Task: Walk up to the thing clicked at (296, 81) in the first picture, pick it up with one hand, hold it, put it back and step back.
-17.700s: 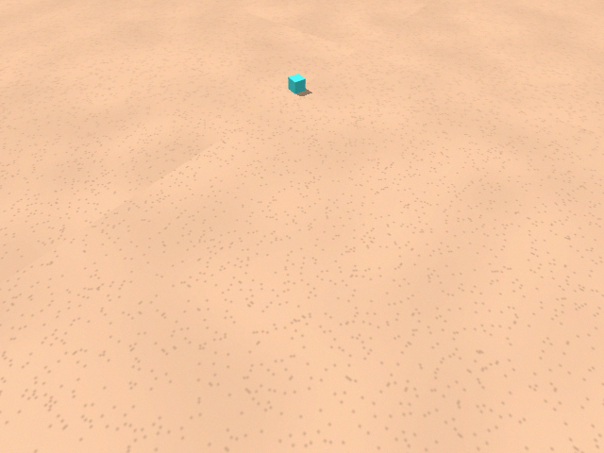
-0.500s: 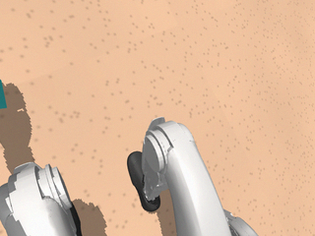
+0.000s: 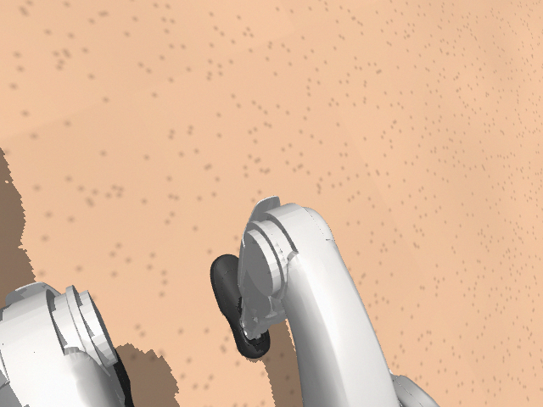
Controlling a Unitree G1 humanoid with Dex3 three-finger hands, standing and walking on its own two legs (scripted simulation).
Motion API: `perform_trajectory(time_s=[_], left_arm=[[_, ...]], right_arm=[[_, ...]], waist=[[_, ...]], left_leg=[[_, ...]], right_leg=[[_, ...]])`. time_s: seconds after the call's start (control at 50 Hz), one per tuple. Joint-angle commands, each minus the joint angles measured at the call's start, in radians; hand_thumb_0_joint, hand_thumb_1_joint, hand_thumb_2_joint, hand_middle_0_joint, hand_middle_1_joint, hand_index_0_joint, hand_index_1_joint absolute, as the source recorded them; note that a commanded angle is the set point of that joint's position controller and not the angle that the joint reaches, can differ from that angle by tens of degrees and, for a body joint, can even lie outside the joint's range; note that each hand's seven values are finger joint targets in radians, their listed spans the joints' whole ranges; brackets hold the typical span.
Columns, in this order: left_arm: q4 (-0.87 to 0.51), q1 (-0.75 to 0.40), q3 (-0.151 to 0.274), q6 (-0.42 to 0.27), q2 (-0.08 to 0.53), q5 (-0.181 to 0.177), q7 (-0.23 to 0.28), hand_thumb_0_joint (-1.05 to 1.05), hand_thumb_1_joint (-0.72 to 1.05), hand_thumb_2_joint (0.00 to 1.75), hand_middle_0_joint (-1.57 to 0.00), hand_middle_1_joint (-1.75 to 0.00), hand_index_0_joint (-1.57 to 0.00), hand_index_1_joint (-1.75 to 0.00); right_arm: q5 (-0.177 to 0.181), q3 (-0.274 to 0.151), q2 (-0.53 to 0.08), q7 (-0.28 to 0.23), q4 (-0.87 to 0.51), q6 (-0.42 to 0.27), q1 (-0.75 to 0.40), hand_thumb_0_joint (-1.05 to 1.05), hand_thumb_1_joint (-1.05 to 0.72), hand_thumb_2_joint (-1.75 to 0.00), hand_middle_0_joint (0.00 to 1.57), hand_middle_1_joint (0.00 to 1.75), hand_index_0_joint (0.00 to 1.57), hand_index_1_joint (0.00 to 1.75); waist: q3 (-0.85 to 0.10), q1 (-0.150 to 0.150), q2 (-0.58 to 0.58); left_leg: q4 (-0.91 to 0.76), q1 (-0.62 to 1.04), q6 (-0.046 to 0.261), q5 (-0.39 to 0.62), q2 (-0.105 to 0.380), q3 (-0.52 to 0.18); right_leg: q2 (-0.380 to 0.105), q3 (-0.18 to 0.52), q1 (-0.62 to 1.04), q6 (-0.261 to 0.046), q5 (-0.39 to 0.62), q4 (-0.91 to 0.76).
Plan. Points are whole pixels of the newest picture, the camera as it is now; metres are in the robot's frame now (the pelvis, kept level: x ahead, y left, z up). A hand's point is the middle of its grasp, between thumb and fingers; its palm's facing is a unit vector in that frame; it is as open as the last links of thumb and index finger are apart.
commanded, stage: close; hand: left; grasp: from above
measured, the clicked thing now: out of the picture +0.51 +0.26 -0.27
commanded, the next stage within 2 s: settle in 1.48 s
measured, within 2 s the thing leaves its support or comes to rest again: leaves its support in 1.90 s
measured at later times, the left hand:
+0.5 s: hand out of the picture +0.49 +0.27 -0.24, palm faces -0.46 -0.06 -0.89, open 12.5 cm
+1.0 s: hand out of the picture +0.49 +0.27 -0.23, palm faces -0.45 -0.05 -0.89, open 10.8 cm
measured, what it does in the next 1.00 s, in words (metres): stands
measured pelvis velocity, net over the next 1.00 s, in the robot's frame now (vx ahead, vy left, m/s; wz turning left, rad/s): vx -0.01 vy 0.00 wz -0.02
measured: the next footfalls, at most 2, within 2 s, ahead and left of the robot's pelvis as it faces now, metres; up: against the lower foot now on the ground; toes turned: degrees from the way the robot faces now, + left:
none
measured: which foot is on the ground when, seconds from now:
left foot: down 0.00-1.00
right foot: down 0.00-1.00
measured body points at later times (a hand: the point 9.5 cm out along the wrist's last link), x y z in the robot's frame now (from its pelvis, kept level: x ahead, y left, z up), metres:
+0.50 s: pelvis +0.00 +0.00 +0.00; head +0.29 +0.10 +0.33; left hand +0.51 +0.27 -0.19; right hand +0.01 -0.26 -0.04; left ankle +0.06 +0.12 -0.27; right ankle +0.13 -0.13 -0.27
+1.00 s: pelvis -0.01 +0.00 +0.00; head +0.28 +0.11 +0.34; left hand +0.51 +0.27 -0.18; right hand +0.01 -0.26 -0.04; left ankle +0.06 +0.12 -0.27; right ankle +0.13 -0.13 -0.27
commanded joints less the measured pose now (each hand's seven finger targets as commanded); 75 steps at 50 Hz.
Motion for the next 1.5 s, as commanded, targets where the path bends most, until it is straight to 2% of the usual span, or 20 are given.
perform_trajectory(time_s=[0.0,0.04,0.08,0.2,0.36,0.44,0.48,0.5,0.6,0.66,0.78,0.84,0.92,1.08,1.14,1.3,1.34,1.38,1.42,1.48], left_arm=[[-0.080,-0.293,-0.007,-0.007,0.183,0.021,0.063,0.00,-0.45,1.00,-0.11,-0.95,-0.10,-0.96],[-0.114,-0.307,0.019,-0.003,0.228,0.033,0.095,0.00,-0.39,1.02,-0.16,-0.94,-0.14,-0.95],[-0.069,-0.306,0.002,0.012,0.188,0.037,0.113,0.00,-0.32,1.04,-0.21,-0.92,-0.19,-0.94],[-0.036,-0.323,0.012,0.058,0.213,0.024,0.138,0.00,-0.26,0.92,-0.24,-0.86,-0.24,-0.87],[-0.050,-0.305,0.040,0.080,0.249,-0.019,0.086,0.00,-0.27,0.83,-0.24,-0.84,-0.25,-0.83],[-0.084,-0.286,0.027,0.066,0.246,-0.039,0.044,0.00,-0.22,0.82,-0.28,-0.84,-0.29,-0.83],[-0.123,-0.278,0.041,0.057,0.275,-0.044,0.040,0.00,-0.19,0.80,-0.30,-0.83,-0.31,-0.82],[-0.136,-0.279,0.034,0.050,0.256,-0.049,0.036,0.00,-0.18,0.80,-0.31,-0.83,-0.32,-0.82],[-0.154,-0.286,0.021,0.025,0.235,-0.038,0.028,0.00,-0.06,0.78,-0.37,-0.83,-0.40,-0.80],[-0.137,-0.270,0.010,0.020,0.224,-0.037,0.039,0.00,0.00,0.78,-0.40,-0.84,-0.43,-0.81],[-0.093,-0.281,-0.004,0.015,0.223,-0.003,0.063,0.00,0.07,0.71,-0.44,-0.81,-0.48,-0.76],[-0.069,-0.279,-0.017,0.020,0.208,-0.003,0.067,0.00,0.11,0.72,-0.47,-0.80,-0.51,-0.76],[-0.056,-0.305,-0.014,0.029,0.238,-0.009,0.075,0.00,0.16,0.69,-0.53,-0.76,-0.56,-0.72],[-0.100,-0.316,-0.001,0.044,0.245,-0.021,0.065,0.00,0.25,0.63,-0.61,-0.68,-0.64,-0.65],[-0.092,-0.287,0.021,0.049,0.283,-0.029,0.064,0.00,0.26,0.61,-0.63,-0.64,-0.66,-0.62],[-0.102,-0.272,0.016,0.044,0.254,-0.038,0.036,0.00,0.40,0.58,-0.74,-0.60,-0.76,-0.57],[-0.104,-0.242,0.024,0.043,0.281,-0.038,0.035,0.00,0.44,0.61,-0.79,-0.57,-0.80,-0.56],[-0.120,-0.260,0.029,0.038,0.279,-0.036,0.034,0.00,0.50,0.58,-0.83,-0.57,-0.85,-0.55],[-0.091,-0.265,0.008,0.040,0.242,-0.036,0.023,0.00,0.54,0.63,-0.87,-0.57,-0.88,-0.56],[-0.114,-0.253,0.024,0.040,0.277,-0.025,0.025,0.00,0.61,0.66,-0.94,-0.56,-0.94,-0.56]], right_arm=[[-0.003,-0.084,-0.319,-0.014,0.007,-0.010,0.215,0.00,-0.90,-0.90,0.20,0.30,0.20,0.30],[-0.001,-0.091,-0.329,-0.016,0.012,-0.012,0.217,0.00,-0.89,-0.90,0.20,0.30,0.20,0.30],[-0.008,-0.079,-0.330,-0.008,0.004,-0.025,0.202,0.00,-0.89,-0.90,0.20,0.30,0.20,0.30],[-0.005,-0.082,-0.354,0.002,0.002,-0.053,0.189,0.00,-0.89,-0.90,0.20,0.30,0.20,0.30],[0.001,-0.070,-0.353,0.007,-0.016,-0.058,0.218,0.00,-0.89,-0.90,0.20,0.30,0.20,0.30],[0.001,-0.057,-0.351,0.005,-0.028,-0.054,0.220,0.00,-0.90,-0.90,0.20,0.30,0.20,0.30],[0.009,-0.067,-0.358,-0.005,-0.019,-0.042,0.230,0.00,-0.90,-0.90,0.20,0.30,0.20,0.30],[0.010,-0.071,-0.353,-0.008,-0.017,-0.038,0.227,0.00,-0.90,-0.90,0.20,0.30,0.20,0.30],[0.002,-0.062,-0.353,-0.004,-0.021,-0.028,0.244,0.00,-0.89,-0.90,0.20,0.30,0.20,0.30],[0.005,-0.065,-0.349,-0.006,-0.012,-0.024,0.231,0.00,-0.89,-0.90,0.20,0.30,0.20,0.30],[0.002,-0.058,-0.349,-0.008,-0.025,-0.027,0.201,0.00,-0.89,-0.90,0.20,0.30,0.20,0.30],[-0.002,-0.051,-0.346,-0.008,-0.024,-0.033,0.206,0.00,-0.89,-0.90,0.20,0.30,0.20,0.30],[-0.002,-0.045,-0.354,-0.015,-0.032,-0.043,0.199,0.00,-0.89,-0.90,0.20,0.30,0.20,0.30],[0.000,-0.047,-0.362,-0.014,-0.037,-0.055,0.216,0.00,-0.89,-0.90,0.20,0.30,0.20,0.30],[0.007,-0.052,-0.366,-0.023,-0.039,-0.052,0.214,0.00,-0.89,-0.90,0.20,0.30,0.20,0.30],[0.010,-0.057,-0.367,-0.026,-0.047,-0.045,0.227,0.00,-0.90,-0.90,0.20,0.30,0.20,0.30],[0.016,-0.063,-0.366,-0.032,-0.045,-0.040,0.222,0.00,-0.90,-0.90,0.20,0.30,0.20,0.30],[0.018,-0.070,-0.373,-0.033,-0.041,-0.036,0.224,0.00,-0.90,-0.90,0.20,0.30,0.20,0.30],[0.012,-0.059,-0.361,-0.029,-0.050,-0.034,0.227,0.00,-0.90,-0.90,0.20,0.30,0.20,0.30],[0.015,-0.071,-0.368,-0.037,-0.050,-0.026,0.227,0.00,-0.90,-0.90,0.20,0.30,0.20,0.30]], waist=[[-0.640,-0.065,0.476],[-0.670,-0.051,0.518],[-0.611,-0.077,0.483],[-0.584,-0.090,0.503],[-0.671,-0.084,0.502],[-0.637,-0.089,0.464],[-0.681,-0.065,0.481],[-0.685,-0.064,0.495],[-0.656,-0.088,0.508],[-0.648,-0.073,0.509],[-0.589,-0.082,0.499],[-0.583,-0.097,0.483],[-0.562,-0.104,0.470],[-0.592,-0.110,0.487],[-0.595,-0.084,0.464],[-0.600,-0.085,0.448],[-0.629,-0.062,0.461],[-0.635,-0.064,0.484],[-0.586,-0.088,0.448],[-0.612,-0.067,0.483]], left_leg=[[-0.287,0.499,0.001,0.194,0.007,0.084],[-0.301,0.516,0.001,0.219,0.009,0.087],[-0.295,0.497,0.001,0.210,0.011,0.080],[-0.318,0.485,-0.004,0.194,0.019,0.067],[-0.281,0.498,0.004,0.267,0.016,0.081],[-0.259,0.449,0.011,0.254,0.012,0.097],[-0.276,0.465,0.005,0.267,0.014,0.092],[-0.273,0.475,0.003,0.264,0.013,0.090],[-0.265,0.511,-0.005,0.296,0.017,0.075],[-0.289,0.521,-0.008,0.279,0.019,0.068],[-0.303,0.499,-0.009,0.218,0.020,0.056],[-0.294,0.489,0.001,0.222,0.018,0.069],[-0.316,0.471,0.002,0.165,0.020,0.065],[-0.298,0.495,-0.002,0.213,0.024,0.063],[-0.300,0.443,0.005,0.196,0.019,0.081],[-0.292,0.455,0.001,0.209,0.018,0.071],[-0.299,0.468,-0.003,0.225,0.020,0.078],[-0.296,0.473,-0.006,0.246,0.018,0.074],[-0.297,0.453,-0.001,0.212,0.018,0.073],[-0.317,0.482,-0.005,0.209,0.019,0.073]], right_leg=[[0.059,-0.111,0.349,-0.076,0.132,-0.170],[0.061,-0.106,0.371,-0.077,0.158,-0.173],[0.060,-0.115,0.336,-0.071,0.155,-0.162],[0.056,-0.113,0.331,-0.069,0.150,-0.170],[0.056,-0.104,0.441,-0.070,0.213,-0.176],[0.058,-0.104,0.457,-0.071,0.195,-0.192],[0.060,-0.105,0.489,-0.076,0.200,-0.200],[0.060,-0.106,0.475,-0.079,0.195,-0.198],[0.060,-0.121,0.434,-0.079,0.214,-0.186],[0.065,-0.124,0.421,-0.080,0.197,-0.192],[0.063,-0.129,0.358,-0.079,0.155,-0.183],[0.065,-0.123,0.379,-0.072,0.168,-0.190],[0.063,-0.120,0.383,-0.070,0.126,-0.204],[0.057,-0.118,0.384,-0.069,0.163,-0.200],[0.061,-0.110,0.431,-0.072,0.150,-0.222],[0.057,-0.118,0.405,-0.078,0.147,-0.212],[0.062,-0.113,0.439,-0.079,0.159,-0.215],[0.060,-0.116,0.427,-0.084,0.171,-0.210],[0.060,-0.118,0.406,-0.081,0.145,-0.213],[0.062,-0.115,0.411,-0.083,0.139,-0.214]])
